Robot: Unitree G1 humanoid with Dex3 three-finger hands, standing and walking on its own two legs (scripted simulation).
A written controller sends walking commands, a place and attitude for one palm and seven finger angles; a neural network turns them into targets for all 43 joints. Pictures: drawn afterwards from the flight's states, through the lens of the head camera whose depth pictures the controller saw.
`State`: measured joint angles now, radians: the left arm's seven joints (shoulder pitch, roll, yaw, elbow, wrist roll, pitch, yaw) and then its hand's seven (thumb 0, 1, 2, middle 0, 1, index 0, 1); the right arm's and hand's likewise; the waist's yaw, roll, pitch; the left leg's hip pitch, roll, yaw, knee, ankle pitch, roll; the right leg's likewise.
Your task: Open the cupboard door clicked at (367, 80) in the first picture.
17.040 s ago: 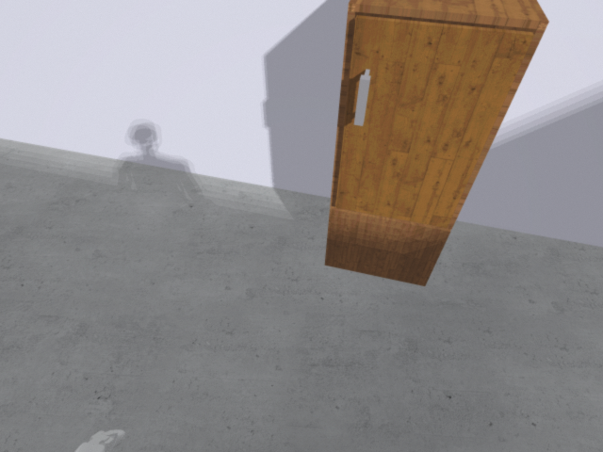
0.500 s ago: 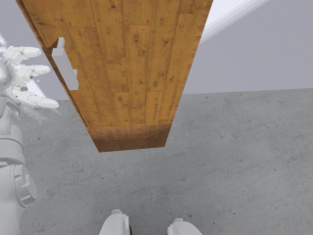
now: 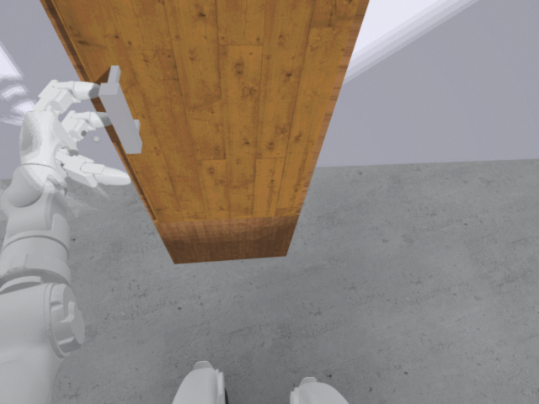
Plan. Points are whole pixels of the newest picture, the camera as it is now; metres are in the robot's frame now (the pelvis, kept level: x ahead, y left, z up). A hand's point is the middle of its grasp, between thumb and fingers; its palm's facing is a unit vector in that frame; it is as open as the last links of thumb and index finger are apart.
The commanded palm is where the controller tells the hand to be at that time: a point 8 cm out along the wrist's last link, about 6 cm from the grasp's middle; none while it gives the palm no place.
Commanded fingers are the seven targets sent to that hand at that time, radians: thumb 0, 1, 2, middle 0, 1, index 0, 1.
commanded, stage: slide the fingers in behind the handle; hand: left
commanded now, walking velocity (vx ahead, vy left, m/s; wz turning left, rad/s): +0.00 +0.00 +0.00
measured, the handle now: (124, 111) +0.53 +0.21 +0.09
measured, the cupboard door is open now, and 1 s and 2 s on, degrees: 0 0 0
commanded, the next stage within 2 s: close the thumb around the handle in 1.10 s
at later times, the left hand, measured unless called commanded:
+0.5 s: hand (127, 137) +0.48 +0.19 +0.09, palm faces +0.06 -1.00 -0.01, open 13.9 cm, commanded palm +0.45 +0.24 +0.08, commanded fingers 0.00 -0.50 0.30 -0.30 -1.20 -0.30 -1.20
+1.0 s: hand (138, 136) +0.48 +0.18 +0.09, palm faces +0.08 -1.00 -0.02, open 14.0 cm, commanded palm +0.45 +0.22 +0.08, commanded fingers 0.00 -0.50 0.30 -0.30 -1.20 -0.30 -1.20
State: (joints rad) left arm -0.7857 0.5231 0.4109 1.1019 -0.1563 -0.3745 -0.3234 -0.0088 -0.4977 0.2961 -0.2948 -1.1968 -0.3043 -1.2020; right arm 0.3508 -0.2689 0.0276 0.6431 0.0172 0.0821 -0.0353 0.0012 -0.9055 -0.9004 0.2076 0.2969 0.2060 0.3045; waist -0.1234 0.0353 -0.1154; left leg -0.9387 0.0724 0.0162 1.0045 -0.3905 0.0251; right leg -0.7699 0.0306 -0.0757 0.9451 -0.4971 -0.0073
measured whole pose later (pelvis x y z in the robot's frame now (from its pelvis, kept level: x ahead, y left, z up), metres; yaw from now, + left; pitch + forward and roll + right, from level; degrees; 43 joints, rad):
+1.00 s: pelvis +0.01 -0.02 +0.00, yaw +0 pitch +18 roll -2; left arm -0.77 0.42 0.36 1.08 -0.13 -0.40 -0.19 -0.01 -0.50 0.30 -0.30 -1.20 -0.29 -1.20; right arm 0.36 -0.26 0.01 0.65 0.01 0.08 -0.01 0.00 -0.91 -0.90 0.21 0.30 0.20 0.30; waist -0.12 0.04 -0.12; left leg -0.91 0.07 0.02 0.98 -0.39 0.00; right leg -0.76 0.03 -0.07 0.96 -0.51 -0.03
